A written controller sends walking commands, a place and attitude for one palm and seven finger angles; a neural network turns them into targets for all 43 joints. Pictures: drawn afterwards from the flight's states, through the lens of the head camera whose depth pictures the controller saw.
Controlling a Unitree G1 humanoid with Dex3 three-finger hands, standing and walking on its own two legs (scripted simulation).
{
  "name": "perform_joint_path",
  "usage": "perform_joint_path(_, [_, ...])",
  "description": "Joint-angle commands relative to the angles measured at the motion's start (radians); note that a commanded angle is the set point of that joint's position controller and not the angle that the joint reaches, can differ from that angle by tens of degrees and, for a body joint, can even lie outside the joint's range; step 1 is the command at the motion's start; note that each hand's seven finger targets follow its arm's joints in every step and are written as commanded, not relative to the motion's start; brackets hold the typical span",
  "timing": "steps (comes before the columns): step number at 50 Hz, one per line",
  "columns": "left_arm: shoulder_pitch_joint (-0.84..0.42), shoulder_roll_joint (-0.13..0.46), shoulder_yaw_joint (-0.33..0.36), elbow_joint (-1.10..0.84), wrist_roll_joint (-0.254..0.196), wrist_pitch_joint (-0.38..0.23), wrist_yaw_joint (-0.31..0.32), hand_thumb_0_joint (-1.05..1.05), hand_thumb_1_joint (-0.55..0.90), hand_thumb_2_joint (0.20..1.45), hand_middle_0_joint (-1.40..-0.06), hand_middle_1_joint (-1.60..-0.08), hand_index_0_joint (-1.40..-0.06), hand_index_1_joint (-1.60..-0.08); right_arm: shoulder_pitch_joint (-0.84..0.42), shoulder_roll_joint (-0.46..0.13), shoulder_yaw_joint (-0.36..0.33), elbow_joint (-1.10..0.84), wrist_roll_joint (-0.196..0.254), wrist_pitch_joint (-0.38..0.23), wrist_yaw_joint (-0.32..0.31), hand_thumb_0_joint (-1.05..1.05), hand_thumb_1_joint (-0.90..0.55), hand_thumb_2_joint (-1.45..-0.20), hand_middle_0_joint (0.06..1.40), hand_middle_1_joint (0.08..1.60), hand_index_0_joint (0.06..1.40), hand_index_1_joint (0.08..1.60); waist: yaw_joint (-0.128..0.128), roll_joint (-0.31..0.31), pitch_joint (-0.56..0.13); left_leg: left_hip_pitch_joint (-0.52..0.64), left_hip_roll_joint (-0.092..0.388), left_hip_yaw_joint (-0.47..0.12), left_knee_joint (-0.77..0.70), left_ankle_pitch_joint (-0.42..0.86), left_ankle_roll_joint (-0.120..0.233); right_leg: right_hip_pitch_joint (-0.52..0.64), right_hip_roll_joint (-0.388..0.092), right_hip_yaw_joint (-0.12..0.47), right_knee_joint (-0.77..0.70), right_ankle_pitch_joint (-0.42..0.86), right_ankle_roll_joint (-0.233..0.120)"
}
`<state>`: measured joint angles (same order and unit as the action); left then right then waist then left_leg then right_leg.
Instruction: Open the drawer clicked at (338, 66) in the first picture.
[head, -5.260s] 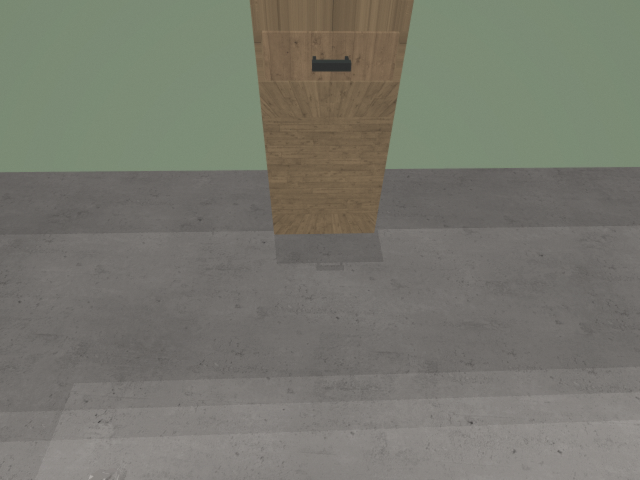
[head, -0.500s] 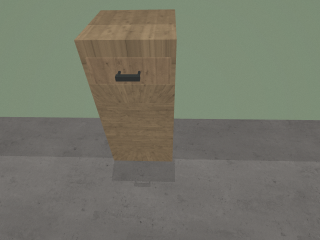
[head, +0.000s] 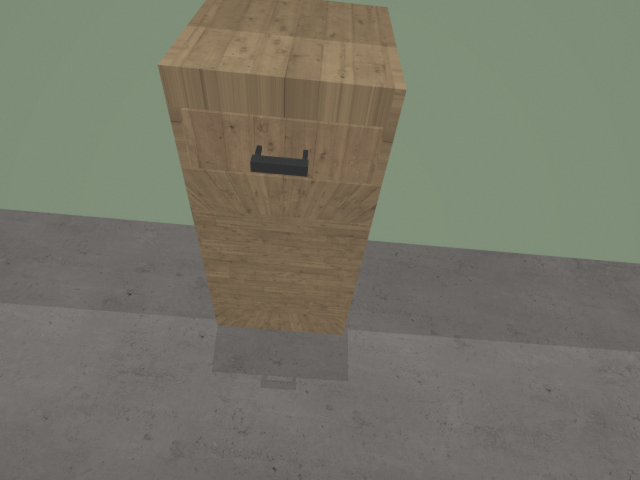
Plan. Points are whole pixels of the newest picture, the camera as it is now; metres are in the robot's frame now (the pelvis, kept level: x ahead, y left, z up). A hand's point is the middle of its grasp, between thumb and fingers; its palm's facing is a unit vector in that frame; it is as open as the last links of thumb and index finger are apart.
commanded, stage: take the last steps up to it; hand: left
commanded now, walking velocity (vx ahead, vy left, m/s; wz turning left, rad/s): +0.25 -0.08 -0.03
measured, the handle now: (281, 159) +0.69 +0.13 -0.01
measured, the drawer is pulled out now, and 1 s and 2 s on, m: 0.00 0.00 0.00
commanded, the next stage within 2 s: come to a stop and stand still in 0.26 s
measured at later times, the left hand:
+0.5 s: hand (259, 405) +0.26 +0.10 -0.17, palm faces -0.01 -0.98 -0.19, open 7.3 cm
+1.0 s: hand (198, 466) +0.17 +0.18 -0.18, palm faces +0.06 -0.97 -0.22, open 7.4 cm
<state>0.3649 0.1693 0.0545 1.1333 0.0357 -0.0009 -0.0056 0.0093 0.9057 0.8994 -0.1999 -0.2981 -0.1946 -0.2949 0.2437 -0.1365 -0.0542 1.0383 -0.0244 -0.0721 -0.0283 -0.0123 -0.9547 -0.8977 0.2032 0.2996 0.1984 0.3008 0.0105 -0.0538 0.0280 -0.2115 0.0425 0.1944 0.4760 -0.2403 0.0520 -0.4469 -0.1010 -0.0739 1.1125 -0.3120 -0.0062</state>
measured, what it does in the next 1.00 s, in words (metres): walks ahead: right foot, then left foot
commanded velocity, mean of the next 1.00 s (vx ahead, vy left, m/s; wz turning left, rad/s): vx -0.02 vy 0.02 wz -0.01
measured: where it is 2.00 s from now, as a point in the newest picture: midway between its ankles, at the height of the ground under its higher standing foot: outside the picture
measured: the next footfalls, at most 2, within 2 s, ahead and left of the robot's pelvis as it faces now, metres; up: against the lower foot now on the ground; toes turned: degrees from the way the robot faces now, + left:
right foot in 0.38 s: +0.25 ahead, -0.15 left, +0.00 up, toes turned -9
left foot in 0.80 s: +0.21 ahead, +0.08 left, +0.00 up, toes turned +3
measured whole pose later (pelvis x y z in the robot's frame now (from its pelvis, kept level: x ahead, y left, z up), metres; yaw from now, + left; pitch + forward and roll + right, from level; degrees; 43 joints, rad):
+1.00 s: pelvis +0.15 -0.02 +0.00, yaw -1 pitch -1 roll +0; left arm 0.24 0.21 0.04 1.05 0.02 0.05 0.02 0.00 0.91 0.90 -0.20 -0.30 -0.19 -0.30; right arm 0.15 -0.15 -0.01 1.00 -0.02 0.02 -0.03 0.00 -0.91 -0.90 0.20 0.30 0.20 0.30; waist 0.04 -0.03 0.04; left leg -0.22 -0.01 0.07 0.44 -0.21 0.04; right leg -0.33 -0.04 -0.02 0.82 -0.44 0.02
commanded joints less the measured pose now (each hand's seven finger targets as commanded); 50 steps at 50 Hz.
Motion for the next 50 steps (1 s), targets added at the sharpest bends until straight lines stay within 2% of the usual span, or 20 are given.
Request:
perform_joint_path(1, [0.015, 0.005, 0.005, -0.066, -0.003, -0.006, -0.006, 0.0, 0.9, 0.9, -0.2, -0.3, -0.2, -0.3, 0.129, -0.1, -0.005, 0.015, 0.009, -0.012, -0.001, 0.0, -0.9, -0.9, 0.2, 0.3, 0.2, 0.3, 0.0, 0.152, 0.07, 0.047, 0.255, -0.214, -0.338, 0.081, 0.087, -0.151, -0.042, 0.045, -0.02, 0.113, 0.027])
perform_joint_path(6, [-0.129, 0.027, 0.008, -0.122, -0.007, 0.0, -0.009, 0.0, 0.9, 0.9, -0.2, -0.3, -0.2, -0.3, 0.181, -0.111, -0.008, 0.035, 0.005, -0.008, -0.001, 0.0, -0.9, -0.9, 0.2, 0.3, 0.2, 0.3, -0.015, 0.131, 0.101, 0.116, 0.263, -0.185, -0.326, 0.212, 0.109, -0.196, -0.05, 0.033, -0.181, 0.146, 0.042])
perform_joint_path(12, [-0.272, 0.023, 0.001, -0.176, -0.013, -0.01, -0.008, 0.0, 0.9, 0.9, -0.2, -0.3, -0.2, -0.3, 0.243, -0.115, -0.017, 0.068, -0.008, 0.009, 0.002, 0.0, -0.9, -0.9, 0.2, 0.3, 0.2, 0.3, -0.062, 0.152, 0.127, 0.137, 0.267, -0.156, -0.256, 0.334, 0.099, -0.102, -0.01, -0.021, -0.4, 0.106, 0.016])
perform_joint_path(15, [-0.246, 0.028, 0.005, -0.172, -0.012, -0.02, -0.009, 0.0, 0.9, 0.9, -0.2, -0.3, -0.2, -0.3, 0.23, -0.129, -0.019, 0.075, -0.012, 0.018, -0.001, 0.0, -0.9, -0.9, 0.2, 0.3, 0.2, 0.3, -0.044, 0.166, 0.099, 0.138, 0.259, -0.137, -0.164, 0.373, 0.08, 0.025, 0.032, -0.056, -0.509, 0.083, -0.007])
perform_joint_path(17, [-0.068, 0.075, 0.015, -0.111, -0.01, -0.039, -0.004, 0.0, 0.9, 0.9, -0.2, -0.3, -0.2, -0.3, 0.226, -0.119, -0.015, 0.08, 0.001, 0.019, 0.003, 0.0, -0.9, -0.9, 0.2, 0.3, 0.2, 0.3, 0.032, 0.086, -0.015, 0.083, 0.194, -0.083, 0.063, 0.442, 0.032, 0.31, 0.066, -0.072, -0.637, 0.187, -0.029])
perform_joint_path(18, [0.055, 0.139, 0.032, -0.073, -0.005, -0.054, 0.005, 0.0, 0.9, 0.9, -0.2, -0.3, -0.2, -0.3, 0.234, -0.086, -0.008, 0.073, 0.012, 0.014, 0.009, 0.0, -0.9, -0.9, 0.2, 0.3, 0.2, 0.3, 0.078, -0.03, -0.113, -0.098, 0.123, -0.023, 0.287, 0.277, -0.012, 0.549, -0.09, 0.103, -0.634, 0.343, -0.087])
perform_joint_path(19, [0.132, 0.226, 0.045, -0.057, -0.016, -0.059, 0.014, 0.0, 0.9, 0.9, -0.2, -0.3, -0.2, -0.3, 0.255, -0.037, 0.008, 0.051, 0.023, 0.015, 0.007, 0.0, -0.9, -0.9, 0.2, 0.3, 0.2, 0.3, 0.072, -0.193, -0.199, -0.259, -0.012, -0.014, 0.565, -0.335, -0.057, 0.679, -0.322, 0.376, -0.698, 0.712, -0.196])
perform_joint_path(20, [0.095, 0.221, 0.037, -0.067, -0.028, -0.06, 0.021, 0.0, 0.9, 0.9, -0.2, -0.3, -0.2, -0.3, 0.236, -0.067, 0.007, 0.054, 0.027, 0.032, -0.002, 0.0, -0.9, -0.9, 0.2, 0.3, 0.2, 0.3, 0.066, -0.113, -0.239, -0.203, 0.01, -0.153, 0.649, -0.391, -0.053, 0.564, -0.334, 0.362, -0.729, 0.833, -0.237])
perform_joint_path(21, [-0.013, 0.188, 0.028, -0.09, -0.025, -0.054, 0.03, 0.0, 0.9, 0.9, -0.2, -0.3, -0.2, -0.3, 0.212, -0.043, 0.006, 0.05, 0.026, 0.04, -0.005, 0.0, -0.9, -0.9, 0.2, 0.3, 0.2, 0.3, 0.032, -0.091, -0.182, -0.202, 0.032, -0.183, 0.677, -0.355, -0.062, 0.467, -0.325, 0.324, -0.742, 0.835, -0.245])
perform_joint_path(23, [-0.164, 0.119, 0.008, -0.127, -0.019, -0.036, 0.049, 0.0, 0.9, 0.9, -0.2, -0.3, -0.2, -0.3, 0.179, -0.019, 0.014, 0.064, 0.026, 0.068, -0.009, 0.0, -0.9, -0.9, 0.2, 0.3, 0.2, 0.3, -0.02, 0.019, -0.044, -0.135, 0.063, -0.206, 0.571, -0.284, -0.068, 0.228, -0.268, 0.187, -0.77, 0.779, -0.211])
perform_joint_path(25, [-0.181, 0.113, 0.008, -0.138, -0.011, -0.026, 0.053, 0.0, 0.9, 0.9, -0.2, -0.3, -0.2, -0.3, 0.186, -0.004, 0.013, 0.066, 0.027, 0.095, -0.008, 0.0, -0.9, -0.9, 0.2, 0.3, 0.2, 0.3, -0.031, -0.008, -0.046, -0.1, 0.034, -0.18, 0.462, -0.262, -0.079, 0.191, -0.23, 0.119, -0.761, 0.775, -0.189])
perform_joint_path(28, [-0.162, 0.143, 0.025, -0.148, -0.009, -0.006, 0.057, 0.0, 0.9, 0.9, -0.2, -0.3, -0.2, -0.3, 0.141, -0.031, 0.002, 0.033, 0.017, 0.113, 0.001, 0.0, -0.9, -0.9, 0.2, 0.3, 0.2, 0.3, -0.006, -0.036, -0.062, -0.126, 0.003, -0.159, 0.431, -0.228, -0.088, 0.209, -0.24, 0.144, -0.768, 0.697, -0.203])
perform_joint_path(34, [-0.19, 0.176, 0.037, -0.179, -0.002, 0.012, 0.054, 0.0, 0.9, 0.9, -0.2, -0.3, -0.2, -0.3, 0.045, -0.077, -0.011, -0.043, 0.016, 0.118, 0.01, 0.0, -0.9, -0.9, 0.2, 0.3, 0.2, 0.3, -0.006, -0.099, -0.081, -0.12, -0.007, -0.176, 0.357, -0.204, -0.091, 0.223, -0.231, 0.152, -0.754, 0.614, -0.196])
perform_joint_path(38, [-0.194, 0.172, 0.032, -0.179, -0.011, 0.022, 0.048, 0.0, 0.9, 0.9, -0.2, -0.3, -0.2, -0.3, 0.086, -0.088, -0.007, -0.041, 0.013, 0.098, 0.013, 0.0, -0.9, -0.9, 0.2, 0.3, 0.2, 0.3, -0.042, -0.076, -0.093, 0.073, -0.013, -0.144, 0.002, 0.027, -0.078, 0.149, -0.158, 0.127, -0.686, 0.325, -0.107])
perform_joint_path(39, [-0.176, 0.143, 0.025, -0.185, -0.017, 0.026, 0.044, 0.0, 0.9, 0.9, -0.2, -0.3, -0.2, -0.3, 0.089, -0.126, -0.008, -0.045, 0.009, 0.088, 0.013, 0.0, -0.9, -0.9, 0.2, 0.3, 0.2, 0.3, -0.038, 0.041, -0.092, 0.121, 0.055, -0.211, -0.087, 0.077, -0.057, 0.098, -0.095, 0.086, -0.608, 0.191, -0.062])
perform_joint_path(40, [-0.144, 0.094, 0.014, -0.196, -0.023, 0.03, 0.038, 0.0, 0.9, 0.9, -0.2, -0.3, -0.2, -0.3, 0.045, -0.193, -0.015, -0.075, -0.001, 0.081, 0.012, 0.0, -0.9, -0.9, 0.2, 0.3, 0.2, 0.3, -0.014, 0.267, -0.058, 0.059, 0.228, -0.41, -0.179, 0.209, 0.015, 0.048, 0.009, 0.005, -0.515, -0.01, -0.002])
perform_joint_path(41, [-0.153, 0.094, 0.008, -0.194, -0.021, 0.034, 0.038, 0.0, 0.9, 0.9, -0.2, -0.3, -0.2, -0.3, -0.025, -0.217, -0.013, -0.102, -0.003, 0.085, 0.01, 0.0, -0.9, -0.9, 0.2, 0.3, 0.2, 0.3, -0.009, 0.305, -0.021, -0.059, 0.304, -0.481, -0.257, 0.209, 0.088, 0.067, 0.053, 0.007, -0.375, -0.182, 0.015])
perform_joint_path(43, [-0.15, 0.108, 0.011, -0.17, -0.014, 0.045, 0.037, 0.0, 0.9, 0.9, -0.2, -0.3, -0.2, -0.3, -0.09, -0.198, -0.003, -0.108, -0.004, 0.079, -0.008, 0.0, -0.9, -0.9, 0.2, 0.3, 0.2, 0.3, 0.01, 0.274, 0.004, -0.093, 0.259, -0.415, -0.253, 0.24, 0.111, 0.079, 0.052, 0.095, -0.211, -0.185, 0.012])
perform_joint_path(45, [-0.102, 0.098, 0.007, -0.138, -0.016, 0.038, 0.032, 0.0, 0.9, 0.9, -0.2, -0.3, -0.2, -0.3, -0.109, -0.18, 0.007, -0.104, 0.001, 0.076, -0.01, 0.0, -0.9, -0.9, 0.2, 0.3, 0.2, 0.3, 0.025, 0.207, -0.014, -0.025, 0.206, -0.331, -0.214, 0.288, 0.103, 0.064, 0.058, 0.094, -0.176, -0.136, 0.017])
perform_joint_path(50, [-0.107, 0.073, -0.021, -0.118, -0.021, 0.024, 0.034, 0.0, 0.9, 0.9, -0.2, -0.3, -0.2, -0.3, -0.033, -0.177, 0.004, -0.049, 0.011, 0.07, -0.008, 0.0, -0.9, -0.9, 0.2, 0.3, 0.2, 0.3, -0.013, 0.187, -0.06, 0.144, 0.195, -0.313, -0.186, 0.39, 0.106, 0.112, 0.04, 0.05, -0.43, -0.135, 0.041])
